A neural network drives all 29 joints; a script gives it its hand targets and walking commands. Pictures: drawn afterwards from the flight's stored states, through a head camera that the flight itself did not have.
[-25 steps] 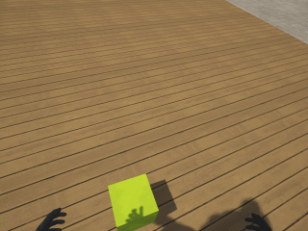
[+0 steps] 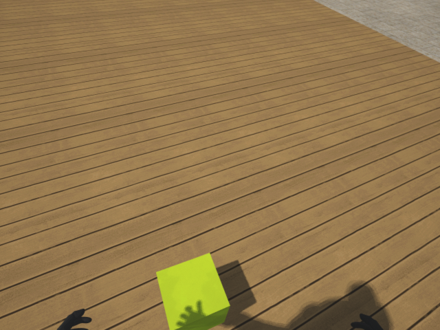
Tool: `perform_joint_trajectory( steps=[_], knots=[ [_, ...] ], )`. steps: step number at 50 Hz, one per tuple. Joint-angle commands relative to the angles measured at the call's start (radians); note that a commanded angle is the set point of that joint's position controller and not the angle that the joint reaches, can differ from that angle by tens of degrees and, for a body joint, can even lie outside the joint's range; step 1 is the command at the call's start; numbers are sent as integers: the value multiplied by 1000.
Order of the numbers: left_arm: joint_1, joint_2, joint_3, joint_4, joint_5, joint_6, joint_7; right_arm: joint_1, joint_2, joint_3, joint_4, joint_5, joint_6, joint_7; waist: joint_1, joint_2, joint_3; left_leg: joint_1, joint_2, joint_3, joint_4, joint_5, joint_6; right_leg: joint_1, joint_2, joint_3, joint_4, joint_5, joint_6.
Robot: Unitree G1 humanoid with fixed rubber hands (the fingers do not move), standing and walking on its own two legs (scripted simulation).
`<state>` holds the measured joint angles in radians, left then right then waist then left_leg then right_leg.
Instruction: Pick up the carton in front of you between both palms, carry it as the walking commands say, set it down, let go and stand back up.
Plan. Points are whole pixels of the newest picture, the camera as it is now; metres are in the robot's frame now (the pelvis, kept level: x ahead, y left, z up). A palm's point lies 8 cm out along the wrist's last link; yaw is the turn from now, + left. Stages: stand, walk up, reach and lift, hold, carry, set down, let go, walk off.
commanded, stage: stand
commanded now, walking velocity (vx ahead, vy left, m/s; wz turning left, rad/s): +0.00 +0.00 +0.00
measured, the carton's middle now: (192, 298) +0.35 +0.07 -0.65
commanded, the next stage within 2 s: none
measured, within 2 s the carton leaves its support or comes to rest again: neither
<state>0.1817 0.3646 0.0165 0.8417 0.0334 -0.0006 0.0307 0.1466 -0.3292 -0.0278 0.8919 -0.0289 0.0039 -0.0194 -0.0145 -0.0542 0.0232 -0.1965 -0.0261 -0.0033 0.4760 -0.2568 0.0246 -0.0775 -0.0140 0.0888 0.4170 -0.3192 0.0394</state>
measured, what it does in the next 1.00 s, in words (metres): stands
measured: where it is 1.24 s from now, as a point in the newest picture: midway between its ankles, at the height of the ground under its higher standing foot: outside the picture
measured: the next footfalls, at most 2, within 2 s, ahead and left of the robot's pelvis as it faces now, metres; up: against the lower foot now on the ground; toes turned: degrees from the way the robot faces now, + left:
none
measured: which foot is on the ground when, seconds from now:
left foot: down 0.00-1.00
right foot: down 0.00-1.00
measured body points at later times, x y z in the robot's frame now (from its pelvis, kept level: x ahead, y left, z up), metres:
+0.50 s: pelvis -0.01 +0.00 +0.00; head -0.01 +0.02 +0.45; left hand +0.08 +0.30 -0.12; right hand +0.09 -0.32 -0.10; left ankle +0.00 +0.10 -0.74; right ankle -0.06 -0.15 -0.74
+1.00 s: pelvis -0.02 -0.01 +0.01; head -0.02 +0.01 +0.46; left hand +0.07 +0.31 -0.12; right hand +0.09 -0.32 -0.10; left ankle +0.00 +0.10 -0.74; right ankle -0.06 -0.15 -0.74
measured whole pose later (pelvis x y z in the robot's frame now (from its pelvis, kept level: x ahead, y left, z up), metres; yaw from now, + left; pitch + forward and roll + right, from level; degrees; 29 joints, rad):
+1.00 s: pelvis -0.02 -0.01 +0.01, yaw +1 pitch -2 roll +0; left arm 0.15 0.40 -0.01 1.01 0.03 -0.01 0.02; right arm 0.10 -0.38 0.00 1.05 -0.01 -0.01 -0.01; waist 0.00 -0.03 0.03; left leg -0.17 -0.02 -0.02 0.39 -0.18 0.01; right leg -0.05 -0.01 0.07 0.34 -0.25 0.04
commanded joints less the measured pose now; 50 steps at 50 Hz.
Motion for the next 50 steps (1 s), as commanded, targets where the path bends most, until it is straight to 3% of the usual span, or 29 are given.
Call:
perform_joint_trajectory(
  steps=[1, 20, 50],
  knots=[
    [-13, 139, 29, -34, 0, -13, 3, -29, -177, -36, -33, 1, -12, -3, 2, 47, -45, 82, 109, -99, -74, 285, 5, -58, -62, 30, -54, 256, -29],
    [-20, 172, 15, 61, -3, -18, -4, -54, -208, -20, 57, 9, -17, 3, 4, 49, -16, 81, 118, -114, -126, 188, 3, -66, -75, 42, -105, 192, -38],
    [-55, 199, 6, 133, -9, -19, -11, -82, -232, -7, 116, 17, -20, 8, 11, 53, -25, 92, 125, -127, -138, 221, 1, -53, -86, 32, -131, 197, -41]
  ],
)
